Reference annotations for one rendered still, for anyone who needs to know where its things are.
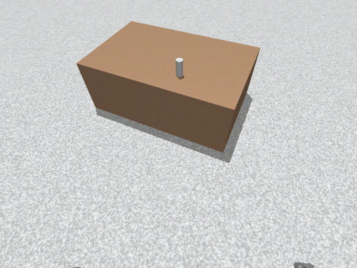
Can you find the can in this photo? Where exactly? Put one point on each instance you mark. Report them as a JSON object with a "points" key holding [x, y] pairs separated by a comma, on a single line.
{"points": [[179, 67]]}

